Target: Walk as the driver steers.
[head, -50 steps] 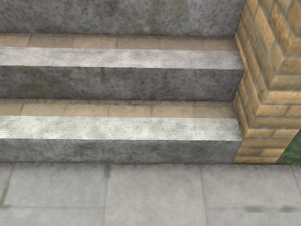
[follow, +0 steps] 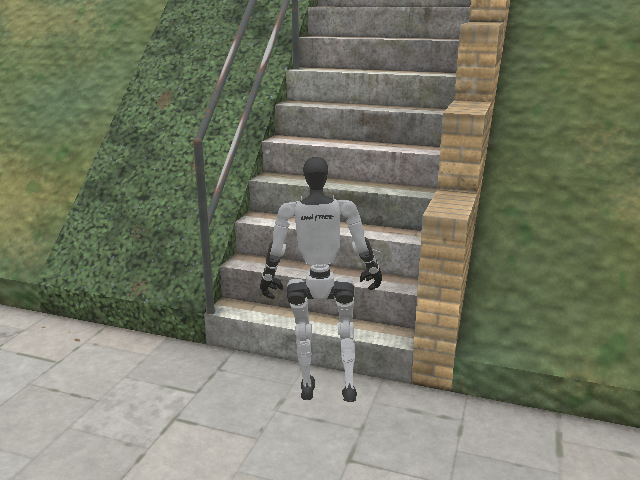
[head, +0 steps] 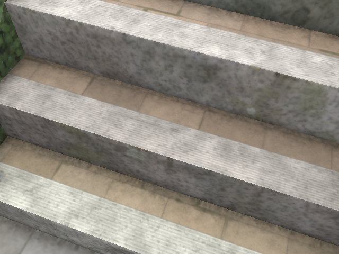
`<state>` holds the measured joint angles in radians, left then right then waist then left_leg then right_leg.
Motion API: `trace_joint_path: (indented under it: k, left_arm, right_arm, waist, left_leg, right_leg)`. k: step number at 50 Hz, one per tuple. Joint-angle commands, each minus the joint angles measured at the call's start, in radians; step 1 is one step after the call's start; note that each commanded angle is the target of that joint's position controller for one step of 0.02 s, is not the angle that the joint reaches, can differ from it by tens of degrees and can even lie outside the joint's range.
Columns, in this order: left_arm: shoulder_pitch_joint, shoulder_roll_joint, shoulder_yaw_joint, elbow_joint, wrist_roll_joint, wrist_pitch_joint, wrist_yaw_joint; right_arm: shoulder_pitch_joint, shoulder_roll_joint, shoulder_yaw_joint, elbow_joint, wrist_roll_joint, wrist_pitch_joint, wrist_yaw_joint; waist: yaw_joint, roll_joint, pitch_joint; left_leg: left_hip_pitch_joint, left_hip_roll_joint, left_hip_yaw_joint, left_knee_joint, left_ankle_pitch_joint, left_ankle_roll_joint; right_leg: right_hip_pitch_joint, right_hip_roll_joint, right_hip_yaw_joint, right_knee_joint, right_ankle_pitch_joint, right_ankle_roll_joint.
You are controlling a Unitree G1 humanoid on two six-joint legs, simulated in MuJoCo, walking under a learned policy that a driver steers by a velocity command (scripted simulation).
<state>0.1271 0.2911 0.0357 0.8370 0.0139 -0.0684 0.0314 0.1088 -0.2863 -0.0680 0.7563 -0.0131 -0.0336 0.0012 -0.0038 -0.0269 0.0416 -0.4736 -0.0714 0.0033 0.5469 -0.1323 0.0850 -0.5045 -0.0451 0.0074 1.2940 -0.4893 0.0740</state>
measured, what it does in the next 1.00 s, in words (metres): steps on the spot, turning right: right foot, then left foot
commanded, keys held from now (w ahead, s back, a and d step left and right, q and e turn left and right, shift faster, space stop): e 0.96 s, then no key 0.04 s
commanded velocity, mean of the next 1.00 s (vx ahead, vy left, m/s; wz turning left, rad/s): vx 0.04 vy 0.00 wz -0.36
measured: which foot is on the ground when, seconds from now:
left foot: down 0.00-0.38, up 0.40-0.68, down 0.70-1.00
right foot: up 0.00-0.32, down 0.34-0.70, up 0.72-1.00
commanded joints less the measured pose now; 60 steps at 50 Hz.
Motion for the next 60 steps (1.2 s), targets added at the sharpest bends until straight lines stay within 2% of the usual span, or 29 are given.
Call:
trace_joint_path:
  k: [1, 2, 4, 7, 11, 15, 17, 18, 19, 20, 21, 22, 25, 28, 34, 35, 36, 37, 38, 39, 41, 43, 49, 52, 54, 57, 58, 59, 60]
  left_arm:
    - [0.085, 0.111, 0.029, -0.034, 0.01, 0.037, 0.028]
    - [0.114, 0.068, 0.019, -0.024, 0.008, 0.05, 0.029]
    - [0.128, 0.036, 0.012, -0.013, 0.0, 0.059, 0.029]
    - [0.164, -0.009, -0.003, 0.047, -0.01, 0.085, 0.015]
    - [0.017, 0.051, 0.008, -0.012, -0.018, 0.092, 0.02]
    - [0.01, 0.039, 0.013, -0.02, -0.021, 0.063, 0.005]
    - [0.052, 0.07, 0.022, -0.005, -0.008, 0.058, -0.009]
    - [0.06, 0.117, 0.034, -0.013, 0.0, 0.059, -0.009]
    - [0.079, 0.172, 0.055, -0.013, -0.007, 0.06, -0.009]
    - [0.048, 0.154, 0.054, -0.038, 0.009, 0.054, -0.018]
    - [0.046, 0.134, 0.051, -0.054, 0.035, 0.039, -0.014]
    - [0.057, 0.147, 0.057, -0.056, 0.036, 0.019, -0.011]
    - [-0.018, 0.146, 0.073, -0.08, -0.023, 0.02, 0.007]
    - [0.012, 0.147, 0.08, -0.1, -0.018, 0.054, 0.02]
    - [-0.057, 0.135, 0.076, -0.184, -0.031, 0.075, 0.021]
    - [-0.035, 0.099, 0.066, -0.189, -0.021, 0.076, 0.02]
    - [0.012, 0.026, 0.046, -0.196, 0.003, 0.07, 0.009]
    - [0.024, 0.093, 0.063, -0.221, -0.004, 0.049, 0.007]
    - [0.018, 0.169, 0.085, -0.209, -0.011, 0.049, 0.007]
    - [0.021, 0.196, 0.099, -0.186, -0.021, 0.063, 0.012]
    - [0.017, 0.169, 0.096, -0.172, -0.014, 0.092, 0.027]
    - [-0.024, 0.114, 0.08, -0.208, -0.015, 0.095, 0.025]
    - [-0.063, 0.058, 0.045, -0.278, -0.003, 0.087, 0.011]
    - [-0.055, 0.038, 0.032, -0.292, 0.001, 0.092, -0.002]
    - [-0.031, 0.066, 0.041, -0.286, -0.003, 0.09, -0.016]
    - [0.067, 0.079, 0.045, -0.239, 0.0, 0.086, -0.025]
    - [0.093, 0.1, 0.049, -0.235, 0.006, 0.089, -0.018]
    - [0.116, 0.143, 0.047, -0.253, 0.022, 0.094, -0.002]
    - [0.081, 0.155, 0.048, -0.265, 0.058, 0.079, -0.011]
  right_arm:
    - [-0.041, -0.099, -0.012, -0.083, -0.002, -0.006, -0.021]
    - [-0.046, -0.062, 0.003, -0.072, -0.022, -0.007, -0.023]
    - [-0.041, -0.041, 0.017, -0.048, -0.028, -0.008, -0.027]
    - [-0.028, -0.016, 0.031, -0.01, -0.047, 0.017, -0.031]
    - [-0.043, -0.077, 0.02, -0.014, -0.031, 0.04, -0.055]
    - [-0.004, -0.1, 0.004, -0.006, 0.007, 0.05, -0.079]
    - [0.011, -0.11, -0.011, -0.011, 0.029, 0.05, -0.084]
    - [0.011, -0.092, -0.012, -0.029, 0.018, 0.043, -0.085]
    - [-0.016, -0.047, -0.008, -0.061, -0.009, 0.04, -0.083]
    - [-0.11, -0.038, -0.01, -0.074, -0.025, 0.042, -0.084]
    - [-0.139, -0.043, -0.018, -0.08, -0.015, 0.048, -0.081]
    - [-0.127, -0.057, -0.029, -0.08, -0.002, 0.052, -0.072]
    - [-0.094, -0.042, -0.023, -0.086, 0.0, 0.047, -0.066]
    - [-0.123, 0.001, -0.002, -0.102, 0.011, 0.031, -0.061]
    - [0.01, -0.071, -0.019, -0.066, 0.02, 0.023, -0.037]
    - [0.056, -0.106, -0.032, -0.056, 0.011, 0.02, -0.039]
    - [0.085, -0.191, -0.047, -0.065, -0.016, 0.027, -0.055]
    - [0.082, -0.19, -0.043, -0.092, -0.058, 0.021, -0.047]
    - [0.045, -0.168, -0.04, -0.102, -0.052, 0.007, -0.042]
    - [-0.014, -0.132, -0.032, -0.11, -0.039, -0.001, -0.044]
    - [-0.076, -0.106, -0.016, -0.128, -0.019, -0.003, -0.055]
    - [-0.041, -0.107, -0.009, -0.121, -0.02, 0.005, -0.07]
    - [0.032, -0.144, -0.028, -0.133, -0.02, 0.031, -0.081]
    - [0.007, -0.161, -0.039, -0.153, -0.015, 0.038, -0.067]
    - [0.03, -0.159, -0.039, -0.137, -0.004, 0.031, -0.058]
    - [0.071, -0.124, -0.029, -0.1, 0.022, 0.025, -0.051]
    - [0.108, -0.081, -0.013, -0.086, 0.011, 0.015, -0.043]
    - [0.09, 0.0, 0.017, -0.116, -0.044, 0.002, -0.024]
    - [0.014, -0.059, -0.005, -0.14, -0.029, 0.003, -0.034]
  waist:
    - [0.042, 0.051, -0.224]
    - [0.053, 0.083, -0.25]
    - [0.055, 0.109, -0.253]
    - [0.037, 0.176, -0.252]
    - [-0.023, 0.163, -0.104]
    - [-0.016, 0.114, -0.095]
    - [0.003, 0.092, -0.095]
    - [-0.006, 0.013, -0.121]
    - [-0.015, -0.167, -0.127]
    - [0.031, -0.235, -0.052]
    - [0.06, -0.253, -0.065]
    - [0.048, -0.169, -0.082]
    - [0.0, -0.053, -0.101]
    - [0.029, -0.102, -0.165]
    - [-0.023, -0.168, -0.155]
    - [-0.024, -0.105, -0.171]
    - [0.01, 0.189, -0.196]
    - [0.007, 0.262, -0.221]
    - [0.018, 0.153, -0.184]
    - [0.038, 0.1, -0.133]
    - [0.045, 0.08, -0.091]
    - [0.022, 0.109, -0.079]
    - [-0.023, 0.149, -0.168]
    - [-0.028, 0.17, -0.16]
    - [-0.031, 0.189, -0.149]
    - [0.007, 0.161, -0.128]
    - [0.002, 0.092, -0.153]
    - [-0.018, -0.159, -0.204]
    - [0.03, -0.18, -0.181]
  left_leg:
    - [0.2, 0.307, -0.295, -0.195, 0.509, 0.194]
    - [0.182, 0.292, -0.248, -0.188, 0.563, 0.189]
    - [0.169, 0.261, -0.158, -0.186, 0.595, 0.17]
    - [0.132, 0.224, -0.064, -0.201, 0.411, 0.127]
    - [0.163, 0.299, -0.196, -0.255, 0.002, 0.146]
    - [0.354, 0.333, -0.242, -0.181, 0.182, 0.141]
    - [0.362, 0.288, -0.183, -0.123, 0.215, 0.082]
    - [0.292, 0.232, -0.117, -0.035, 0.153, 0.031]
    - [0.173, 0.103, 0.032, 0.087, 0.009, -0.038]
    - [0.051, 0.011, 0.062, 0.204, -0.189, -0.088]
    - [-0.026, -0.011, 0.01, 0.441, -0.415, -0.11]
    - [-0.1, -0.002, -0.04, 0.584, -0.471, -0.12]
    - [-0.179, 0.039, -0.056, 0.486, -0.373, -0.157]
    - [-0.082, 0.013, -0.006, 0.318, -0.293, -0.171]
    - [0.255, -0.006, 0.008, -0.169, 0.009, -0.115]
    - [0.425, 0.086, -0.062, -0.199, 0.087, -0.081]
    - [0.59, 0.353, -0.319, -0.168, 0.446, 0.033]
    - [0.513, 0.516, -0.49, -0.19, 0.628, 0.222]
    - [0.437, 0.523, -0.469, -0.242, 0.478, 0.259]
    - [0.375, 0.441, -0.352, -0.244, 0.334, 0.199]
    - [0.279, 0.343, -0.193, -0.24, 0.255, 0.135]
    - [0.262, 0.295, -0.094, -0.253, 0.257, 0.135]
    - [0.415, 0.366, -0.061, -0.244, 0.307, 0.189]
    - [0.345, 0.367, -0.041, -0.256, 0.174, 0.184]
    - [0.343, 0.37, -0.058, -0.249, 0.123, 0.173]
    - [0.271, 0.328, -0.016, -0.164, 0.091, 0.077]
    - [0.161, 0.286, 0.026, -0.088, -0.008, 0.002]
    - [-0.061, 0.204, 0.113, 0.152, -0.386, -0.097]
    - [-0.079, 0.147, 0.029, 0.293, -0.509, -0.147]
  right_leg:
    - [-0.045, -0.054, 0.061, -0.03, 0.101, 0.003]
    - [0.013, -0.051, 0.054, -0.041, 0.12, 0.013]
    - [0.071, -0.051, 0.044, -0.169, 0.135, 0.028]
    - [0.244, -0.024, -0.03, -0.322, 0.128, 0.051]
    - [0.183, -0.022, -0.024, -0.447, 0.054, 0.03]
    - [0.144, 0.007, -0.052, -0.691, 0.086, -0.019]
    - [0.2, 0.011, -0.03, -0.859, 0.268, -0.078]
    - [0.271, -0.048, 0.057, -0.851, 0.451, -0.12]
    - [0.306, -0.174, 0.248, -0.87, 0.575, -0.219]
    - [0.292, -0.266, 0.399, -0.946, 0.644, -0.315]
    - [0.323, -0.323, 0.457, -0.973, 0.763, -0.382]
    - [0.376, -0.31, 0.43, -0.949, 0.867, -0.393]
    - [0.483, -0.215, 0.308, -0.865, 0.956, -0.28]
    - [0.496, -0.188, 0.303, -0.839, 1.0, -0.262]
    - [0.327, -0.11, 0.357, -0.804, 0.645, -0.182]
    - [0.183, -0.073, 0.328, -0.716, 0.458, -0.139]
    - [-0.066, 0.06, 0.189, -0.453, -0.029, -0.073]
    - [-0.17, 0.109, 0.133, -0.174, -0.24, -0.014]
    - [-0.19, 0.044, 0.163, -0.031, -0.169, -0.001]
    - [-0.179, 0.022, 0.155, 0.026, -0.082, 0.008]
    - [-0.148, 0.014, 0.112, 0.086, 0.045, 0.032]
    - [-0.139, 0.021, 0.06, 0.031, 0.12, 0.051]
    - [-0.094, -0.01, 0.017, -0.239, 0.075, 0.068]
    - [0.04, -0.001, -0.02, -0.423, 0.042, 0.022]
    - [0.101, 0.019, -0.038, -0.56, 0.064, -0.016]
    - [0.311, 0.057, -0.066, -0.941, 0.28, -0.11]
    - [0.46, -0.011, 0.024, -0.968, 0.362, -0.138]
    - [0.618, -0.253, 0.298, -0.907, 0.749, -0.217]
    - [0.394, -0.378, 0.395, -0.957, 0.743, -0.396]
